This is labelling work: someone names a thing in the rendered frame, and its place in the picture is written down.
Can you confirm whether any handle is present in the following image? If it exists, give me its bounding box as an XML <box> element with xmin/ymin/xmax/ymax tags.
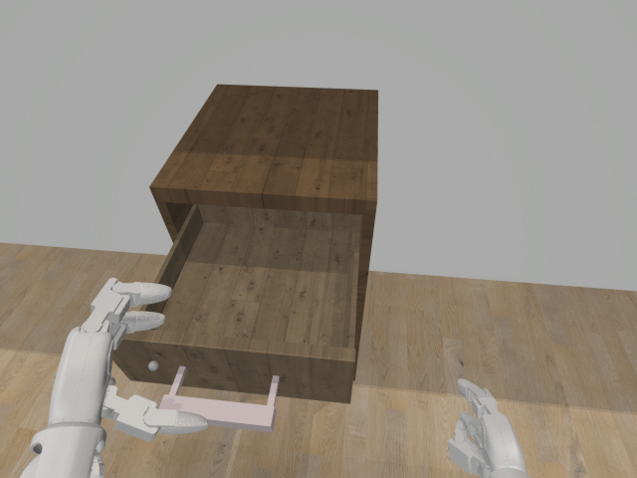
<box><xmin>158</xmin><ymin>366</ymin><xmax>280</xmax><ymax>433</ymax></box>

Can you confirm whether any right robot hand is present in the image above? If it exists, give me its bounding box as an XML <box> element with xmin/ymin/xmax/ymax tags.
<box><xmin>449</xmin><ymin>378</ymin><xmax>527</xmax><ymax>478</ymax></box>

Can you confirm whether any left robot hand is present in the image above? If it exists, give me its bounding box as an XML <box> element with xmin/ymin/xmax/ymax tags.
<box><xmin>48</xmin><ymin>278</ymin><xmax>209</xmax><ymax>442</ymax></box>

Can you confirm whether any cabinet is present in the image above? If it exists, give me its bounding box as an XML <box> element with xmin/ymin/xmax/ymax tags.
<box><xmin>149</xmin><ymin>85</ymin><xmax>378</xmax><ymax>380</ymax></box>

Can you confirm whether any left robot forearm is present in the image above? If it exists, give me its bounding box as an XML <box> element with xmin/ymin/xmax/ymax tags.
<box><xmin>20</xmin><ymin>422</ymin><xmax>106</xmax><ymax>478</ymax></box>

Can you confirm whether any drawer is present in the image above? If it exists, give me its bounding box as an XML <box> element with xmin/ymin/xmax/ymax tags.
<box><xmin>112</xmin><ymin>204</ymin><xmax>361</xmax><ymax>404</ymax></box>

